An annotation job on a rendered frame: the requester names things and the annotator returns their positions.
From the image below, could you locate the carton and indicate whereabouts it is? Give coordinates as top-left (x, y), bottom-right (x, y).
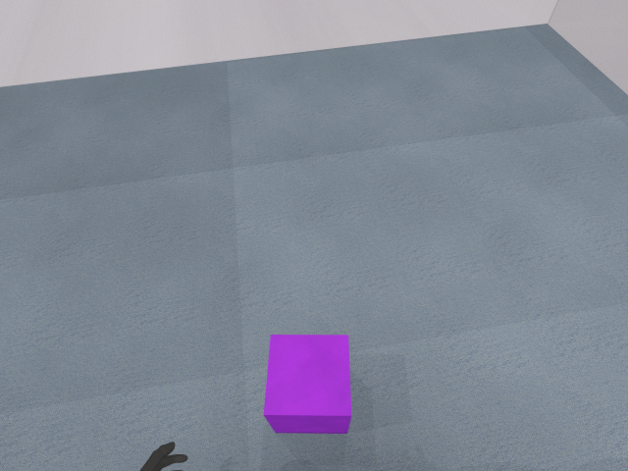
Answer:
top-left (264, 335), bottom-right (351, 434)

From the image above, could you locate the robot left hand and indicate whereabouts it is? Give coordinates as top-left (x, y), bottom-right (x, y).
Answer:
top-left (140, 442), bottom-right (187, 471)

